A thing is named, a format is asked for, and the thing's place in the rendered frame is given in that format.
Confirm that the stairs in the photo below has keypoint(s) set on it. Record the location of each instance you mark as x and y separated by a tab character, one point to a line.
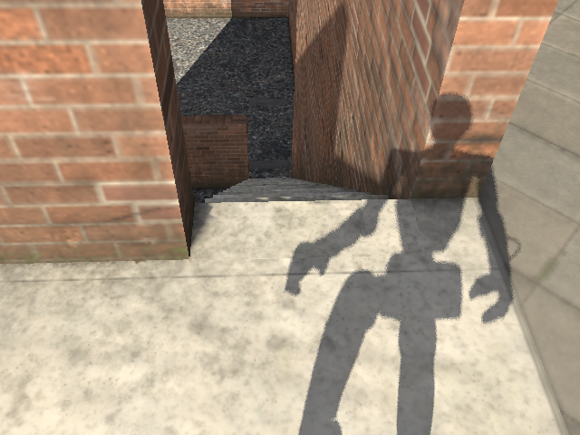
287	189

